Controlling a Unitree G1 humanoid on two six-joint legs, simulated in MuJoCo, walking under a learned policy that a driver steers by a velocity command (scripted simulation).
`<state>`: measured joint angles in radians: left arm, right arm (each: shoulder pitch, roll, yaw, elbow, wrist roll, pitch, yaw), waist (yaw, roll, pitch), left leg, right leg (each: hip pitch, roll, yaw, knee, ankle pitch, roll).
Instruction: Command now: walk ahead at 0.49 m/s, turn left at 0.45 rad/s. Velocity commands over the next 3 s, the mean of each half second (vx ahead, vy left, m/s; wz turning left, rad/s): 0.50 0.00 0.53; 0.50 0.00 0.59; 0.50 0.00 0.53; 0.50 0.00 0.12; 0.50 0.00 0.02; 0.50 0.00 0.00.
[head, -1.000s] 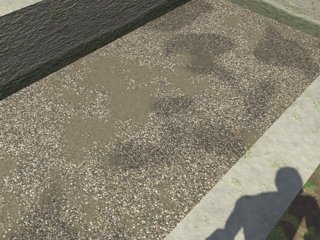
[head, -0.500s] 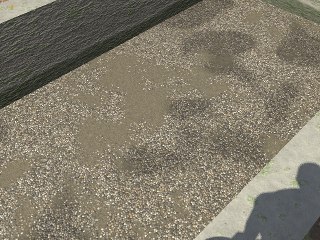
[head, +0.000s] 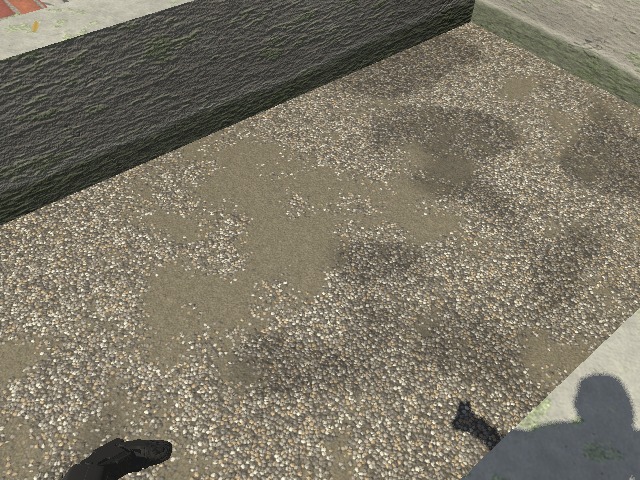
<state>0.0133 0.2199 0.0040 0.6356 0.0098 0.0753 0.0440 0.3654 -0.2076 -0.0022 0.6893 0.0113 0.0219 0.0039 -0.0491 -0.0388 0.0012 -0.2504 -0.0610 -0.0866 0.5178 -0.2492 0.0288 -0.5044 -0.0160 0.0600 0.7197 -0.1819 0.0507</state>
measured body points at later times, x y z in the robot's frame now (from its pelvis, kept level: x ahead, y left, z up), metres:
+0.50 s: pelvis -0.01 -0.04 -0.02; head -0.01 -0.01 +0.43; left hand +0.06 +0.27 -0.12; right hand +0.24 -0.21 -0.09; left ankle -0.04 +0.03 -0.74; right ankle +0.10 -0.14 -0.71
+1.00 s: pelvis +0.00 -0.07 -0.01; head +0.00 -0.05 +0.44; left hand +0.01 +0.23 -0.10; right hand +0.32 -0.13 -0.06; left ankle -0.05 +0.03 -0.72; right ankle +0.11 -0.13 -0.74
